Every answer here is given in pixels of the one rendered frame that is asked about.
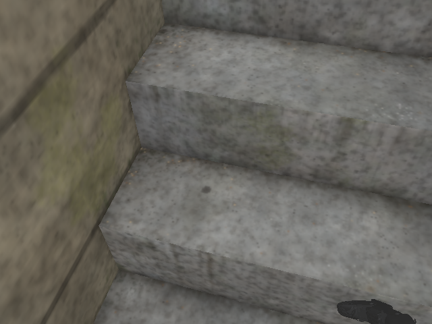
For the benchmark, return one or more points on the right robot hand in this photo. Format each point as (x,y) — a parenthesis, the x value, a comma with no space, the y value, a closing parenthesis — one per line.
(374,312)

